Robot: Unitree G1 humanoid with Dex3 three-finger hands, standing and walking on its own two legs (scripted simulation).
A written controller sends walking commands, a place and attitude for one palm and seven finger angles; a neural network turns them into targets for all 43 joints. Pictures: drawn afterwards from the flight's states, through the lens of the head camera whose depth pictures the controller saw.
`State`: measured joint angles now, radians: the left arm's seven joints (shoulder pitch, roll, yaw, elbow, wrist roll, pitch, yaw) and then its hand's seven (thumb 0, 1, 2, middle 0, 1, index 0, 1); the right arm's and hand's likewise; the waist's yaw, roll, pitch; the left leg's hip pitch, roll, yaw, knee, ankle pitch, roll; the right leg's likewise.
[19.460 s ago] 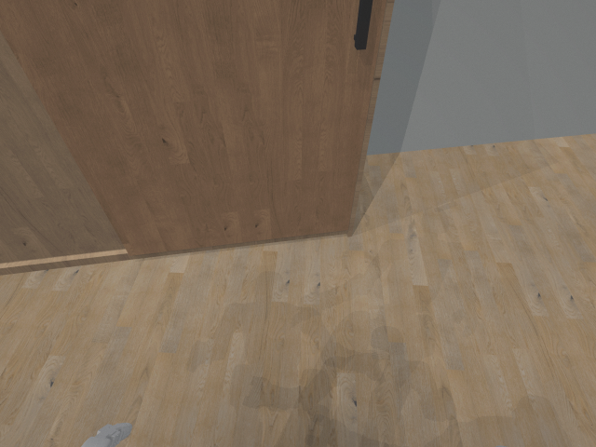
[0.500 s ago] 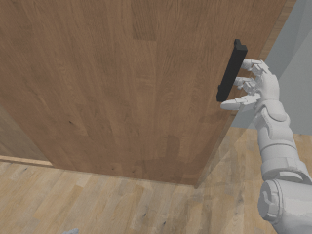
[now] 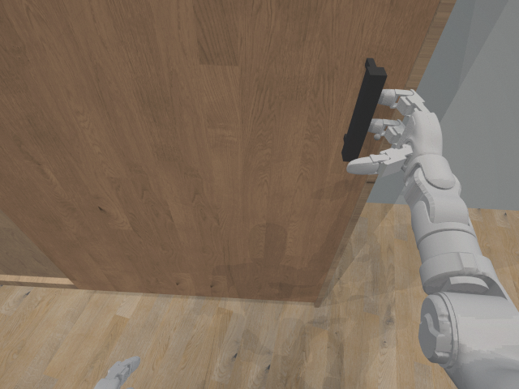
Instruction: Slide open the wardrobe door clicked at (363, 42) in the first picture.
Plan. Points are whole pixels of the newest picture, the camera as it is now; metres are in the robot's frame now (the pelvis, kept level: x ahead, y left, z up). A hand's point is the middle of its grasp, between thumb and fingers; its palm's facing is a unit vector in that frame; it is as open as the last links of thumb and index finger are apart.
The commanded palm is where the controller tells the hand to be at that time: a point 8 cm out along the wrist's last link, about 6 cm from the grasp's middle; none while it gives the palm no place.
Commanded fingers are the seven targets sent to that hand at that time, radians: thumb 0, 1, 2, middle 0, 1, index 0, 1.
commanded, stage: move the hooked fingers beside the handle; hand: right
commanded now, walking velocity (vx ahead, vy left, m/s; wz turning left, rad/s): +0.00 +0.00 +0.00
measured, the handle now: (359, 112) +0.53 -0.11 +0.17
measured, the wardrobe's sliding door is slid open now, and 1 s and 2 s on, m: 0.00 0.00 0.00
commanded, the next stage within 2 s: none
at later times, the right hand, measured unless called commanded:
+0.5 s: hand (370, 136) +0.47 -0.12 +0.17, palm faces -0.04 +1.00 +0.03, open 14.0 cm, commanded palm +0.44 -0.17 +0.17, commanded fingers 0.00 0.50 -0.30 0.30 1.20 0.30 1.20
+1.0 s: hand (393, 142) +0.45 -0.15 +0.17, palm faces -0.03 +1.00 +0.01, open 14.0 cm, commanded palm +0.43 -0.20 +0.17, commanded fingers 0.00 0.50 -0.30 0.30 1.20 0.30 1.20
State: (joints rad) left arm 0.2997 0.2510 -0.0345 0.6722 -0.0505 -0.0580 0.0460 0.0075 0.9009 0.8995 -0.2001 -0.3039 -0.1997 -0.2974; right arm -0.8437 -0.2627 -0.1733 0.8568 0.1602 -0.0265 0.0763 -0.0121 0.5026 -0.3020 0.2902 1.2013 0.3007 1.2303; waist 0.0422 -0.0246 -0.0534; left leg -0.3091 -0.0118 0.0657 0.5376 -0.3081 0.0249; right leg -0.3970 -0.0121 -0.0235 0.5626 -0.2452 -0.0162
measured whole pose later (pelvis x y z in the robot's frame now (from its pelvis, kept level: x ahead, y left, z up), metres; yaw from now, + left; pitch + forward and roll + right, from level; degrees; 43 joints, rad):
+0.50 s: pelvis +0.00 +0.00 +0.00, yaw +1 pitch +5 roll +1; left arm 0.34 0.26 -0.03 0.70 -0.04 -0.08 0.04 0.01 0.90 0.90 -0.20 -0.30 -0.20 -0.30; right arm -0.87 -0.28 -0.21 0.94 0.15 -0.07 0.10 -0.01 0.50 -0.30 0.30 1.20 0.29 1.22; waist 0.07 -0.02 -0.06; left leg -0.33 -0.01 0.05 0.55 -0.31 0.02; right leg -0.42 -0.02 -0.04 0.57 -0.25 -0.02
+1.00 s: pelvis +0.01 +0.00 +0.00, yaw +1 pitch +4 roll +1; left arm 0.30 0.26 -0.03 0.66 -0.06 -0.04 0.06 0.01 0.90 0.90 -0.20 -0.30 -0.20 -0.30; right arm -0.73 -0.31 -0.22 0.74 0.18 0.00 0.16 -0.01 0.50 -0.30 0.30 1.20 0.30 1.20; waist 0.04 -0.02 -0.06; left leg -0.27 -0.02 0.05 0.51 -0.31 0.02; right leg -0.36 -0.02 -0.04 0.55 -0.26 -0.02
